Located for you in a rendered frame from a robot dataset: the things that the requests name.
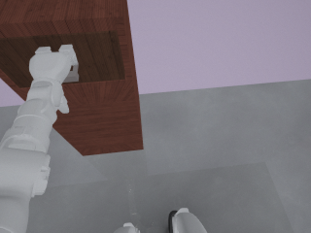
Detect cabinet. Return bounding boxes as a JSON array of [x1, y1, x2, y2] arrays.
[[0, 0, 144, 156]]

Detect drawer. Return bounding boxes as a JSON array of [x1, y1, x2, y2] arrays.
[[0, 30, 125, 88]]

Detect robot left upper arm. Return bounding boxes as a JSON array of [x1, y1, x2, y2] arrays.
[[0, 147, 51, 233]]

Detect handle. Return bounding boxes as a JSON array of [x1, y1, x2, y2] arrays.
[[63, 61, 79, 83]]

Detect robot right shin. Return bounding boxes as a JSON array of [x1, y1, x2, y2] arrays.
[[175, 208, 189, 215]]

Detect robot right foot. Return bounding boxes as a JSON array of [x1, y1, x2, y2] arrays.
[[168, 210, 178, 233]]

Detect robot left hand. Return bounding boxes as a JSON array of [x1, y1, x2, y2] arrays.
[[29, 44, 78, 114]]

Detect left robot forearm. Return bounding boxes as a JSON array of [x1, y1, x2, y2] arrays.
[[0, 77, 63, 154]]

